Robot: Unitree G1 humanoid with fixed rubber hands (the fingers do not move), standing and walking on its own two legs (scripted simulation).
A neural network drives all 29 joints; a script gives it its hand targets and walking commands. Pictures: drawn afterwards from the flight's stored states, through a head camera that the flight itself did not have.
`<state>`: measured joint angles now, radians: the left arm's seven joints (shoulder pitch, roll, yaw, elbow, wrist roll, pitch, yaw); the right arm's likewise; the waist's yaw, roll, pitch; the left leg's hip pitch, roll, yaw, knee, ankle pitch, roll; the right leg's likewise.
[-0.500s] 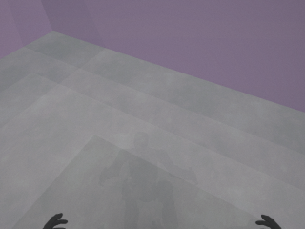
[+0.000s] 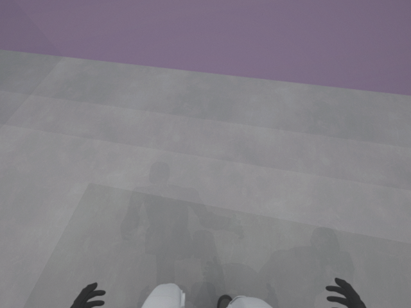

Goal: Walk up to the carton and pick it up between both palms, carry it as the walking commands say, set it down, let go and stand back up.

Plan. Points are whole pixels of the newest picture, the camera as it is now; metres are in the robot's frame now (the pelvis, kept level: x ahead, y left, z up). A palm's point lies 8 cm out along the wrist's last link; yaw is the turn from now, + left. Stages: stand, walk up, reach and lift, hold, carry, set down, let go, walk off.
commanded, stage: walk up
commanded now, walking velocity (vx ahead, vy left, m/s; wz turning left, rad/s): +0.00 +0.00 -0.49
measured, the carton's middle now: out of the picture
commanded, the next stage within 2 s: none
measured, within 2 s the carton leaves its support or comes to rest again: neither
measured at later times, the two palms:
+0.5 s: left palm (99, 304) +0.12 +0.25 -0.13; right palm out of the picture -0.06 -0.26 -0.10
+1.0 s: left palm (115, 294) +0.14 +0.22 -0.13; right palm out of the picture -0.06 -0.28 -0.09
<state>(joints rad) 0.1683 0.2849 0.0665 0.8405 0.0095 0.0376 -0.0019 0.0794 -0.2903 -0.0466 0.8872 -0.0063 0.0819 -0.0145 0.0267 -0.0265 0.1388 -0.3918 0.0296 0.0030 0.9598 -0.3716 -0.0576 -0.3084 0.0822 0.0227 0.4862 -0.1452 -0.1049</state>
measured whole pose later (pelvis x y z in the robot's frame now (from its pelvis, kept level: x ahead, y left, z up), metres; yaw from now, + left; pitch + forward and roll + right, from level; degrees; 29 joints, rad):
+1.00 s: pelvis -0.06 +0.02 -0.01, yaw -28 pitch +1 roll -2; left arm 0.22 0.28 0.06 0.82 0.01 0.05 -0.01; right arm 0.13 -0.27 -0.05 0.77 0.00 0.04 -0.01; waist 0.01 -0.02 0.05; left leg -0.29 0.03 0.07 0.59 -0.31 -0.04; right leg -0.26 0.04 0.07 0.57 -0.32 0.01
